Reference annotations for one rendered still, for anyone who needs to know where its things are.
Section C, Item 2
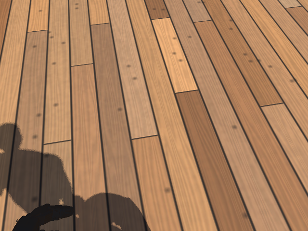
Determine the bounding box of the robot left hand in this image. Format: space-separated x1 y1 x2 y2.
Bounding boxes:
13 203 74 231

